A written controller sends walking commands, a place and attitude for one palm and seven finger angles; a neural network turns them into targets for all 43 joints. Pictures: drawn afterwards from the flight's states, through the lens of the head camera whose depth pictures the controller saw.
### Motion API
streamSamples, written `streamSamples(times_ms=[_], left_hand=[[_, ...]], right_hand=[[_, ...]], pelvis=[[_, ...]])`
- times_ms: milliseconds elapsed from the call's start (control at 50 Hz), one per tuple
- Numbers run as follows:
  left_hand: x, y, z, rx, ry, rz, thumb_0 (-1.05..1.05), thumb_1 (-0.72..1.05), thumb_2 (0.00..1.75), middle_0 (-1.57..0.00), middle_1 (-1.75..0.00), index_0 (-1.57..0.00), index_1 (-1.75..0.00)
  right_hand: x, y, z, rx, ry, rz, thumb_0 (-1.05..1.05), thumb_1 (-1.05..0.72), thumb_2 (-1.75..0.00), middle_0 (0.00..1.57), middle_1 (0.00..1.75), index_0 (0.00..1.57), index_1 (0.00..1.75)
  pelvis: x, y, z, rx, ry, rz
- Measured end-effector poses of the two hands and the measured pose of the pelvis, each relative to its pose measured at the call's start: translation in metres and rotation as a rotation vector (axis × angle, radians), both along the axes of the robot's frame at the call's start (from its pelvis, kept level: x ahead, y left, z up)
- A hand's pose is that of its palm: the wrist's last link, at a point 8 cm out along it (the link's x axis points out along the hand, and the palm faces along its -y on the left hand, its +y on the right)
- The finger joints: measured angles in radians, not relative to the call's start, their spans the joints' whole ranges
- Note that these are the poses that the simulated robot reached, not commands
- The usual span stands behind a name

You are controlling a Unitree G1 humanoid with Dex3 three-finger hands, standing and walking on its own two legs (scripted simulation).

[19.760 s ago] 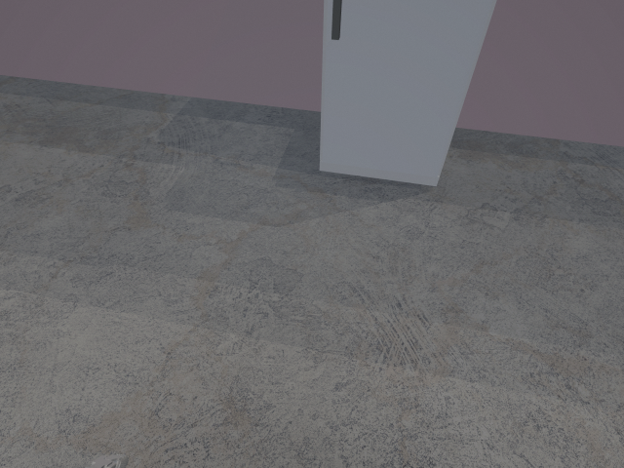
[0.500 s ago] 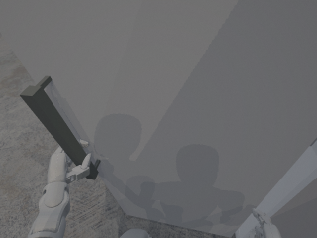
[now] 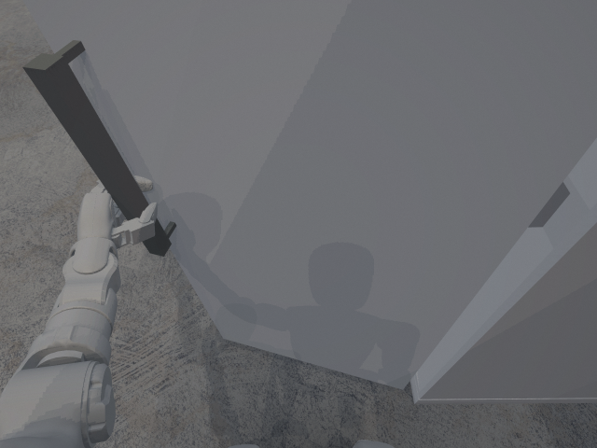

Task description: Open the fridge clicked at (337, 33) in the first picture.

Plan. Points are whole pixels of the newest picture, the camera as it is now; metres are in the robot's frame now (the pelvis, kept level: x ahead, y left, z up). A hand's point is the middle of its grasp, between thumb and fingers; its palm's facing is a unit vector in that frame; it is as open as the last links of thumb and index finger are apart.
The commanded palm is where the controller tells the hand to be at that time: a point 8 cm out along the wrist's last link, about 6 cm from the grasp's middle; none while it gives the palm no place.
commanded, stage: stop walking and hold the door back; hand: left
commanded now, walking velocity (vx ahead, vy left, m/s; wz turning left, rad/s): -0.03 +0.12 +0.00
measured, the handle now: (126, 169) +0.46 +0.25 +0.12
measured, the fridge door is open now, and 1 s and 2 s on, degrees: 74 77 78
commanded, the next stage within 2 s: loosen the grip on the handle in 0.60 s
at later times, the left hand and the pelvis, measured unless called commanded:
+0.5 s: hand (137, 230) +0.39 +0.24 +0.06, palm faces +0.11 -0.95 -0.29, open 6.1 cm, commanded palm +0.36 +0.31 +0.06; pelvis +0.04 +0.04 +0.02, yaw -8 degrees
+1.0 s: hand (132, 240) +0.38 +0.25 +0.06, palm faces +0.17 -0.94 -0.28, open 10.0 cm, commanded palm +0.35 +0.30 +0.07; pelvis +0.01 +0.04 +0.00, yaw -7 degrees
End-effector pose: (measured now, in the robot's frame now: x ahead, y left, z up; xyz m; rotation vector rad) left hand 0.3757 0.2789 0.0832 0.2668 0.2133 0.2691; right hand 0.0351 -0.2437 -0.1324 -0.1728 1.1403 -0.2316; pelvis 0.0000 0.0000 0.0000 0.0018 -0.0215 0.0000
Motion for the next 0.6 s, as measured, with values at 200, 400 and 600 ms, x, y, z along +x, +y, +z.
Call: streamSamples(times_ms=[200, 400, 600], left_hand=[[0.019, -0.001, 0.002, -0.037, 0.027, -0.023, 0.0, 0.57, 0.76, -0.26, -1.19, -0.44, -1.39], [0.01, 0.009, -0.006, -0.018, -0.077, -0.144, -0.03, 0.57, 0.74, -0.29, -1.29, -0.42, -1.38], [-0.025, 0.012, -0.004, 0.029, -0.066, -0.118, -0.04, 0.57, 0.76, -0.3, -1.3, -0.43, -1.39]], right_hand=[[0.012, -0.022, 0.039, -0.084, -0.092, -0.078, 0.01, -0.91, -0.9, 0.2, 0.3, 0.2, 0.3], [0.076, -0.001, 0.076, -0.17, -0.284, -0.119, 0.01, -0.91, -0.9, 0.2, 0.3, 0.2, 0.3], [0.127, 0.047, 0.061, -0.017, -0.355, 0.01, 0.01, -0.91, -0.9, 0.2, 0.3, 0.2, 0.3]], pelvis=[[0.016, 0.014, 0.025, 0.048, 0.003, -0.073], [0.039, 0.043, 0.02, 0.006, 0.009, -0.118], [0.038, 0.037, 0.017, -0.024, 0.015, -0.12]])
